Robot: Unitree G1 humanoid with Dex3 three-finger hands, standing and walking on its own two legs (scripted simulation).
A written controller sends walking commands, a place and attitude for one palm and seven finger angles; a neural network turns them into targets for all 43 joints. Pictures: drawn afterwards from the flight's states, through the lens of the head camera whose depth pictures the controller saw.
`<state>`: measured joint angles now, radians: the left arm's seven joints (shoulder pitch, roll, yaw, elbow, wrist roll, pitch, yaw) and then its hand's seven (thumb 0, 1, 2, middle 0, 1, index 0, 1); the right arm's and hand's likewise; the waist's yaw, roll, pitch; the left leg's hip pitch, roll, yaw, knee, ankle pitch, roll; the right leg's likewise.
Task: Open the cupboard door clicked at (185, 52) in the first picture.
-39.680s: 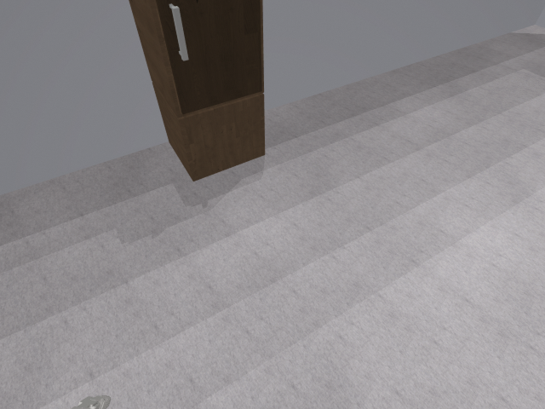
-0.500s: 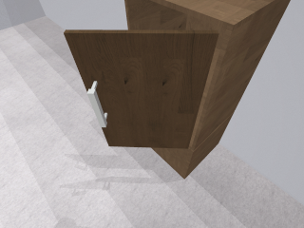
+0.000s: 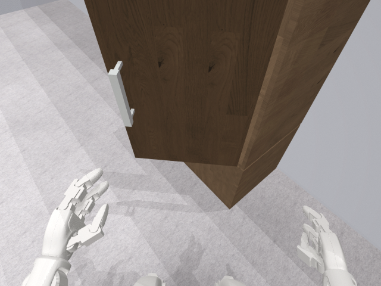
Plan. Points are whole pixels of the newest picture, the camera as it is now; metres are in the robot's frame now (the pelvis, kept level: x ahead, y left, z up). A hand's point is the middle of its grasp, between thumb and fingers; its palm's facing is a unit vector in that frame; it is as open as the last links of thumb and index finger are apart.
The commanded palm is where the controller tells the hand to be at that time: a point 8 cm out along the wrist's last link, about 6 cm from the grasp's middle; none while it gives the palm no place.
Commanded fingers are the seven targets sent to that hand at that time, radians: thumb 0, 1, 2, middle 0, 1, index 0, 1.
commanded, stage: raise the hand with hooked fingers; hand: left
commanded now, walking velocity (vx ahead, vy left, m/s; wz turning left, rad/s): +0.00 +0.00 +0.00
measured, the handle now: (124, 95) +0.56 +0.22 +0.06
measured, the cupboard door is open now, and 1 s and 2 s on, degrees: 44 44 44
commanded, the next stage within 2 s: move the hooked fingers beside the handle in 1.76 s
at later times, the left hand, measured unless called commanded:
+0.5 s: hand (67, 216) +0.24 +0.26 +0.03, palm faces -0.02 -1.00 -0.04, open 11.1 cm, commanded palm +0.21 +0.31 +0.04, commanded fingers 0.00 -0.10 0.47 -0.27 -0.94 -0.27 -0.94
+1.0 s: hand (42, 194) +0.27 +0.30 +0.06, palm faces +0.01 -1.00 -0.06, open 13.7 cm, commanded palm +0.25 +0.35 +0.07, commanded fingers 0.00 -0.50 0.30 -0.30 -1.20 -0.30 -1.20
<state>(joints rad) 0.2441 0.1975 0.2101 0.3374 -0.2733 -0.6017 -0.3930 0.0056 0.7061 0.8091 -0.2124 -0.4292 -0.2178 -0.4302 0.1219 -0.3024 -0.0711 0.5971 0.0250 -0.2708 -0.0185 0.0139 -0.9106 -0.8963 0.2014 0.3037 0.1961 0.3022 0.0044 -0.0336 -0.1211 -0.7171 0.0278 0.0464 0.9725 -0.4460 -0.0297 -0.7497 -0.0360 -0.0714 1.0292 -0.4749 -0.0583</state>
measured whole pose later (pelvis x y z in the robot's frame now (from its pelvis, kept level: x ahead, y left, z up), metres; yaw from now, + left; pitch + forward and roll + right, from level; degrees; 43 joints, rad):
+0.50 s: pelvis -0.01 +0.04 -0.01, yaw +0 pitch +13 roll -2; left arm 0.21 0.30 0.30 0.21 -0.32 -0.35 -0.39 0.01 0.12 0.56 -0.26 -0.80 -0.26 -0.80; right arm 0.30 -0.23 0.04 0.61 0.02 -0.25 -0.06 0.02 -0.90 -0.90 0.21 0.30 0.20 0.30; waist -0.03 0.02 -0.10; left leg -0.81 0.03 0.02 1.05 -0.46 0.02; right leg -0.79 -0.03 -0.09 1.01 -0.44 -0.02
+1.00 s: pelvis +0.01 +0.05 +0.01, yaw +1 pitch +11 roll -2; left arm 0.10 0.36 0.36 0.25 -0.33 -0.28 -0.45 -0.01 -0.43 0.33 -0.29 -1.15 -0.30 -1.16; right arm 0.23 -0.26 0.06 0.54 0.03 -0.23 -0.06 0.02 -0.91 -0.90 0.21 0.30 0.20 0.30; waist 0.01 0.02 -0.09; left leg -0.72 0.02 0.01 0.98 -0.46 0.03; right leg -0.68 -0.04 -0.10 0.92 -0.43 0.00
